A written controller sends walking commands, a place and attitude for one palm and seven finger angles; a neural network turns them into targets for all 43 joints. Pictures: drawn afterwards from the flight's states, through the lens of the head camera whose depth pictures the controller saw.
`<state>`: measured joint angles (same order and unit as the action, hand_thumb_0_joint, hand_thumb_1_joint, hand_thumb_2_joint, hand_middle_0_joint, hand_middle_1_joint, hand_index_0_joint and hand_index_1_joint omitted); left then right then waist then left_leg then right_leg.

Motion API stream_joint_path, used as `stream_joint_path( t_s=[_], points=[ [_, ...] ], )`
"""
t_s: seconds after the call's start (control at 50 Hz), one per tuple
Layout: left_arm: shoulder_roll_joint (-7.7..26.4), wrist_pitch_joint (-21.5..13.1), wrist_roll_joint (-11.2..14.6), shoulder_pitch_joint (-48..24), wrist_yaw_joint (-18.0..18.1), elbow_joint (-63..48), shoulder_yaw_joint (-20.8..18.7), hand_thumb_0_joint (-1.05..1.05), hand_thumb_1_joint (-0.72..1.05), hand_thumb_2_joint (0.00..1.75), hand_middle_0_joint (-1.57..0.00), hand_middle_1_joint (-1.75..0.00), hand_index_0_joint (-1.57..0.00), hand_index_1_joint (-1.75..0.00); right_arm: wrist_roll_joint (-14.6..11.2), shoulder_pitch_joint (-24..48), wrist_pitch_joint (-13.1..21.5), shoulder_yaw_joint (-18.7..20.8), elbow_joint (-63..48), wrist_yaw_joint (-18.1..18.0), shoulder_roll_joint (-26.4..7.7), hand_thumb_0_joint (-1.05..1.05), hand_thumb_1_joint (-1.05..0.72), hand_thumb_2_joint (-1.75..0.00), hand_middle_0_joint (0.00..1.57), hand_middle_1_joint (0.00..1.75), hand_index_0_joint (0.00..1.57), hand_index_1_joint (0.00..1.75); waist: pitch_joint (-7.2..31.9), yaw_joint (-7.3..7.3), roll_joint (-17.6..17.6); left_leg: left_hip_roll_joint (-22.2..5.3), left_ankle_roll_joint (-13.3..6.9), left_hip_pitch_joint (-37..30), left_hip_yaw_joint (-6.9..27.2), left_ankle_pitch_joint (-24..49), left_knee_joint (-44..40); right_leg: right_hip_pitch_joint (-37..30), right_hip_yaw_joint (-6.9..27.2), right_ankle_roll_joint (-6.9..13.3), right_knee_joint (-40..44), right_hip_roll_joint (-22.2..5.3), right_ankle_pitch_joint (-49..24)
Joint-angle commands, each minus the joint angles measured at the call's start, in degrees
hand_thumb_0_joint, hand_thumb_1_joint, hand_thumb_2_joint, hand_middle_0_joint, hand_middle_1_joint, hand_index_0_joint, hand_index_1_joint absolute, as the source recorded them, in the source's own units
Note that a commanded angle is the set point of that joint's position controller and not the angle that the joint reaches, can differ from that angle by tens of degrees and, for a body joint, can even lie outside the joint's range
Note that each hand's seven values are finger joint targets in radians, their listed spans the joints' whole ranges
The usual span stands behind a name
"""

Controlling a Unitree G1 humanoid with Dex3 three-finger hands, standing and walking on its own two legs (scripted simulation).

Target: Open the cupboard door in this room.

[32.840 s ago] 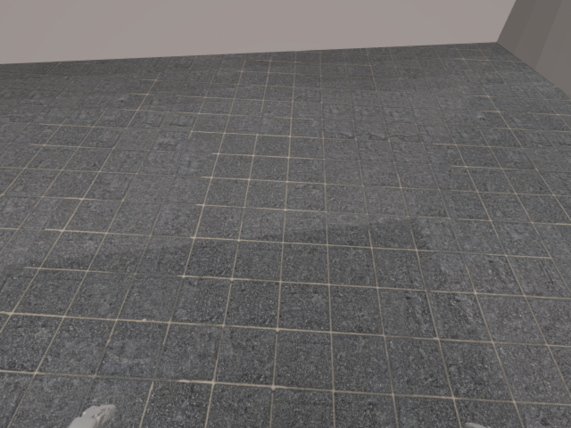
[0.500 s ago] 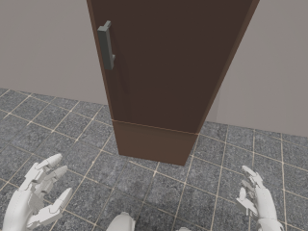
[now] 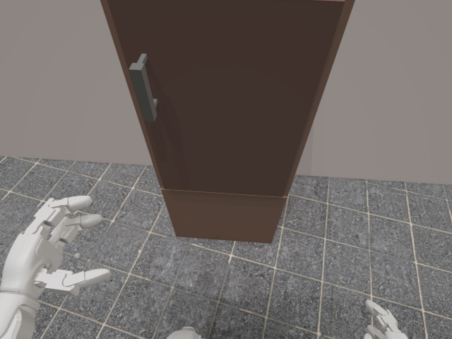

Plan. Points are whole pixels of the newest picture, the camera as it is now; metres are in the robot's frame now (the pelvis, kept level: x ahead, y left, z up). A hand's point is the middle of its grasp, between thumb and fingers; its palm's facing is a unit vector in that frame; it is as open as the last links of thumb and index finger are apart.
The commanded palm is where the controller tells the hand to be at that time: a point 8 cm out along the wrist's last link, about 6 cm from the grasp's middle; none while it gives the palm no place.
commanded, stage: raise the hand with hooked fingers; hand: left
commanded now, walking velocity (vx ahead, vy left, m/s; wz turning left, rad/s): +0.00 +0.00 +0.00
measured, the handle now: (146, 88) +0.56 +0.20 +0.13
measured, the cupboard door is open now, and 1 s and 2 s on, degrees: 0 0 0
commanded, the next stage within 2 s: move the hooked fingers beside the handle in 1.10 s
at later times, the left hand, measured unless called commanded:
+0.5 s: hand (33, 202) +0.28 +0.30 +0.13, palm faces +0.04 -1.00 -0.06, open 14.0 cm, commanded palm +0.25 +0.34 +0.14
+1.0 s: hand (55, 189) +0.30 +0.27 +0.14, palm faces +0.03 -1.00 -0.02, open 14.0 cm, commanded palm +0.27 +0.32 +0.15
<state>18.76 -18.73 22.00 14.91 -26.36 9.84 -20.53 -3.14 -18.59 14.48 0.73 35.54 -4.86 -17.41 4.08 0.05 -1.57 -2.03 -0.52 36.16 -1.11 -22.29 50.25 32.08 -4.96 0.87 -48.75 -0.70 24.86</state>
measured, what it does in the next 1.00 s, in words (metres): stands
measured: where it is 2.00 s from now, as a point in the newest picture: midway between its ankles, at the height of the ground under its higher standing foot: outside the picture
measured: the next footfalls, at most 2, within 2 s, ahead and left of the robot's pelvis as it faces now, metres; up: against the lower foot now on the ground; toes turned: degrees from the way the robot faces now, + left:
none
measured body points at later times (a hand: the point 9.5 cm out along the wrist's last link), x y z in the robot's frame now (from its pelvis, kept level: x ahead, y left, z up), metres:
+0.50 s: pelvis +0.00 +0.03 +0.02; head +0.02 +0.03 +0.47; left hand +0.27 +0.35 +0.14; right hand +0.19 -0.19 -0.04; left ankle +0.03 +0.11 -0.70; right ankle +0.00 -0.11 -0.70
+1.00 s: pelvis +0.01 +0.00 +0.03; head +0.02 -0.01 +0.48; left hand +0.29 +0.33 +0.14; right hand +0.17 -0.25 -0.05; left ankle +0.03 +0.11 -0.70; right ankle +0.00 -0.11 -0.70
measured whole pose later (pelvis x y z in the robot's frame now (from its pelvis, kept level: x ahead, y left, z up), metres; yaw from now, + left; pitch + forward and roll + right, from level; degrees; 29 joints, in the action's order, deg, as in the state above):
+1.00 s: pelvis +0.01 +0.00 +0.03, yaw +0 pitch +2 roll -1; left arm 24.9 -5.2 19.7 -5.2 -28.5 20.5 -25.5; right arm -3.6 -16.2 11.7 -2.9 33.6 -6.1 -16.1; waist 2.0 -0.6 -1.3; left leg -1.9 -0.2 22.6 -1.3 -17.5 37.7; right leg 18.6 -4.8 1.1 -35.9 -0.1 19.7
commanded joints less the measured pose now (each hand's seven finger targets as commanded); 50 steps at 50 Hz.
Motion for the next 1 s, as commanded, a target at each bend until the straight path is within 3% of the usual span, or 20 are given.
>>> stream_joint_path(
  t_s=[0.0, 0.04, 0.08, 0.12, 0.24, 0.28, 0.32, 0.36, 0.44, 0.48, 0.52, 0.62, 0.7, 0.76, 0.86, 0.92, 0.94, 0.98],
  points=[
    [16.7, -3.5, 0.6, -14.8, -0.1, -15.3, -6.9, 0.0, -0.29, 0.39, -0.29, -1.07, -0.29, -1.07, -0.1, 5.2, 5.0, 2.0, -9.5, -1.4, -6.4, 0.0, -0.9, -0.9, 0.2, 0.3, 0.2, 0.3, 13.1, -0.18, -3.5, 1.7, -1.7, -13.0, 2.8, 9.5, -9.3, -4.2, 3.4, -0.1, 10.1, 1.3, -7.6],
    [19.1, -3.7, 0.8, -15.5, 1.5, -16.7, -9.6, 0.0, -0.34, 0.37, -0.29, -1.1, -0.29, -1.1, 0.2, 5.4, 5.1, 1.4, -9.5, -1.3, -6.2, 0.0, -0.9, -0.9, 0.2, 0.3, 0.2, 0.3, 13.8, -1.35, -5.5, 1.6, -1.3, -15.1, 3.5, 12.0, -10.5, -6.0, 2.1, 0.7, 9.3, 2.0, -10.1],
    [17.0, -3.2, 0.9, -14.1, 2.7, -16.8, -8.9, 0.0, -0.38, 0.35, -0.29, -1.12, -0.29, -1.12, 0.1, 6.0, 4.9, 0.9, -9.6, -1.1, -5.5, 0.0, -0.9, -0.9, 0.2, 0.3, 0.2, 0.3, 13.2, -1.55, -8.0, 1.3, -0.7, -17.4, 4.0, 13.9, -12.0, -6.2, 0.8, 0.9, 9.2, 2.0, -12.0],
    [14.9, -0.8, 0.9, -14.1, 3.0, -14.1, -7.3, 0.0, -0.43, 0.33, -0.29, -1.15, -0.29, -1.15, -0.1, 6.6, 4.5, 0.6, -9.7, -0.8, -5.5, 0.0, -0.9, -0.9, 0.2, 0.3, 0.2, 0.3, 10.1, -1.28, -8.4, 1.0, -0.3, -17.3, 4.3, 13.5, -13.2, -5.7, 0.2, 0.8, 10.0, 2.1, -12.2],
    [13.4, 9.9, -0.5, -18.7, -0.1, -5.5, -3.6, 0.0, -0.5, 0.3, -0.3, -1.2, -0.3, -1.2, -0.8, 6.6, 2.4, 0.0, -11.3, -0.9, -6.3, 0.0, -0.9, -0.9, 0.2, 0.3, 0.2, 0.3, 4.2, -0.76, -3.7, 0.8, 0.0, -16.3, 5.1, 12.3, -16.1, -6.3, -0.5, 0.7, 12.7, 2.5, -12.7],
    [15.4, 11.0, -1.0, -23.2, -0.4, -7.6, -4.3, 0.0, -0.5, 0.3, -0.3, -1.2, -0.3, -1.2, -0.7, 6.8, 2.0, -0.1, -11.7, -1.0, -6.4, 0.0, -0.9, -0.9, 0.2, 0.3, 0.2, 0.3, 6.5, -0.46, -4.2, 0.7, -0.1, -18.3, 5.4, 12.3, -16.4, -6.4, -0.4, 0.6, 13.1, 2.4, -12.4],
    [17.4, 10.3, -0.9, -27.0, 0.1, -10.0, -6.1, 0.0, -0.5, 0.3, -0.3, -1.2, -0.3, -1.2, -0.4, 7.0, 2.0, -0.2, -11.9, -1.3, -6.2, 0.0, -0.9, -0.9, 0.2, 0.3, 0.2, 0.3, 9.0, -0.38, -2.6, 0.7, -0.2, -20.2, 5.7, 13.0, -16.5, -7.3, -0.3, 0.6, 13.5, 2.5, -12.8],
    [20.1, 8.7, -1.0, -30.7, 0.5, -12.4, -8.0, 0.0, -0.5, 0.3, -0.3, -1.2, -0.3, -1.2, -0.1, 7.2, 2.0, -0.8, -11.8, -1.4, -6.0, 0.0, -0.9, -0.9, 0.2, 0.3, 0.2, 0.3, 10.9, -0.72, -5.5, 0.8, 0.2, -22.6, 5.7, 14.4, -16.9, -8.5, 0.1, 1.0, 13.9, 2.7, -13.2],
    [21.6, 7.3, -1.2, -34.2, 0.6, -10.0, -9.2, 0.0, -0.5, 0.3, -0.3, -1.2, -0.3, -1.2, 0.2, 6.8, 1.8, -1.2, -10.5, -1.9, -6.0, 0.0, -0.9, -0.9, 0.2, 0.3, 0.2, 0.3, 10.3, -0.65, -4.9, 0.6, 0.5, -24.1, 6.4, 15.1, -18.1, -9.7, 0.2, 1.3, 15.1, 2.9, -13.4],
    [21.5, 8.5, -1.3, -35.1, -0.4, -6.8, -8.9, 0.0, -0.5, 0.3, -0.3, -1.2, -0.3, -1.2, -0.2, 7.1, 1.6, -1.3, -10.0, -2.1, -6.0, 0.0, -0.9, -0.9, 0.2, 0.3, 0.2, 0.3, 9.8, -0.42, -7.2, 0.7, 0.5, -24.4, 6.1, 13.5, -18.7, -9.3, 0.3, 1.1, 15.9, 2.5, -12.8],
    [21.1, 10.6, -1.3, -35.8, -1.6, -3.3, -8.2, 0.0, -0.5, 0.3, -0.3, -1.2, -0.3, -1.2, -0.5, 7.4, 1.3, -1.3, -9.8, -2.5, -6.1, 0.0, -0.9, -0.9, 0.2, 0.3, 0.2, 0.3, 7.9, -0.36, -7.0, 0.9, 0.3, -23.2, 5.9, 12.0, -19.4, -9.6, 0.3, 1.1, 16.7, 2.2, -12.4],
    [21.5, 14.4, -1.0, -34.4, -3.9, 1.5, -8.0, 0.0, -0.5, 0.3, -0.3, -1.2, -0.3, -1.2, -0.8, 7.2, 0.8, -1.1, -10.8, -2.2, -6.4, 0.0, -0.9, -0.9, 0.2, 0.3, 0.2, 0.3, 8.3, -0.98, -3.6, 1.5, -0.4, -22.4, 5.1, 13.8, -19.2, -11.3, 0.4, 1.1, 17.9, 2.1, -14.4],
    [21.9, 12.8, -0.2, -32.8, -3.8, -0.8, -9.0, 0.0, -0.5, 0.3, -0.3, -1.2, -0.3, -1.2, -0.6, 7.1, 0.8, -0.7, -11.4, -1.3, -6.6, 0.0, -0.9, -0.9, 0.2, 0.3, 0.2, 0.3, 9.7, -1.43, -1.9, 1.7, -0.7, -22.5, 4.2, 16.2, -18.5, -12.8, 0.8, 1.1, 17.7, 2.3, -16.9],
    [24.2, 10.7, 0.3, -33.7, -2.7, -3.2, -11.9, 0.0, -0.5, 0.3, -0.3, -1.2, -0.3, -1.2, -0.3, 6.7, 0.9, -0.4, -11.4, -1.0, -6.5, 0.0, -0.9, -0.9, 0.2, 0.3, 0.2, 0.3, 11.5, -1.64, -1.5, 2.0, -1.0, -22.8, 3.2, 17.4, -17.9, -14.0, 1.5, 0.9, 17.7, 2.4, -18.8],
    [23.9, 9.4, -0.6, -35.6, -1.4, -2.8, -11.5, 0.0, -0.5, 0.3, -0.3, -1.2, -0.3, -1.2, -0.4, 6.5, 0.7, -0.4, -10.6, -1.3, -6.1, 0.0, -0.9, -0.9, 0.2, 0.3, 0.2, 0.3, 9.4, -1.09, -5.3, 2.2, -1.1, -22.2, 2.1, 15.7, -17.7, -13.3, 2.4, 0.8, 18.1, 2.1, -18.0],
    [22.2, 9.8, -0.8, -35.4, -1.8, -1.3, -9.7, 0.0, -0.5, 0.3, -0.3, -1.2, -0.3, -1.2, -0.6, 6.5, 0.6, -0.3, -10.3, -1.8, -6.2, 0.0, -0.9, -0.9, 0.2, 0.3, 0.2, 0.3, 8.5, -0.41, -4.4, 2.3, -1.4, -21.4, 1.6, 13.8, -17.3, -12.5, 3.1, 0.3, 18.8, 1.6, -16.8],
    [22.3, 10.0, -0.6, -35.2, -2.1, -1.1, -9.5, 0.0, -0.5, 0.3, -0.3, -1.2, -0.3, -1.2, -0.6, 6.4, 0.5, -0.3, -10.3, -1.9, -6.3, 0.0, -0.9, -0.9, 0.2, 0.3, 0.2, 0.3, 8.6, -0.48, -2.6, 2.2, -1.5, -21.1, 1.6, 14.1, -17.0, -13.3, 3.5, 0.3, 18.9, 1.7, -17.2],
    [22.3, 10.2, -0.6, -35.3, -2.5, -1.3, -9.3, 0.0, -0.5, 0.3, -0.3, -1.2, -0.3, -1.2, -0.8, 6.8, 0.5, -0.3, -10.4, -2.0, -6.0, 0.0, -0.9, -0.9, 0.2, 0.3, 0.2, 0.3, 9.0, -0.45, -4.4, 2.3, -1.5, -21.4, 1.4, 13.9, -16.9, -13.3, 3.8, 0.1, 19.0, 1.4, -17.4]
  ],
)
